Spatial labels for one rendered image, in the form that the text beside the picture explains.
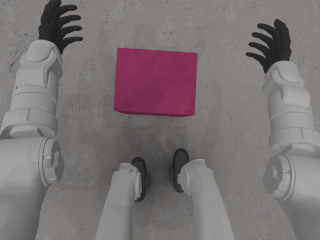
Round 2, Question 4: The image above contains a robot right shin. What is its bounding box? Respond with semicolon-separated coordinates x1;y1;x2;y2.
177;159;214;190

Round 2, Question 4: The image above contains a robot left forearm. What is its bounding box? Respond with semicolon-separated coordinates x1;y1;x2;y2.
0;39;63;140

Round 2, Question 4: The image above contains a robot right forearm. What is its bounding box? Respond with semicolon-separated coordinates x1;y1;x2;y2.
262;60;320;159

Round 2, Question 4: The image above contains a left robot hand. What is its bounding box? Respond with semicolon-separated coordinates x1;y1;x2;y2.
38;0;83;55

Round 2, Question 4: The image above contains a left robot upper arm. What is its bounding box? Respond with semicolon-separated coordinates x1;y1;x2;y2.
0;136;65;240

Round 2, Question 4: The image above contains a robot left foot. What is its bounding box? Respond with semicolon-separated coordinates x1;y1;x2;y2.
131;157;147;202

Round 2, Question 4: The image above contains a right robot hand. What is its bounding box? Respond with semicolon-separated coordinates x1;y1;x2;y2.
246;19;292;74

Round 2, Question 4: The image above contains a carton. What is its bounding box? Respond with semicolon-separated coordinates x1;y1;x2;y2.
113;47;198;117

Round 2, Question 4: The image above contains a right robot upper arm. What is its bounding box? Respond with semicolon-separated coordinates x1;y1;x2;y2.
262;152;320;240

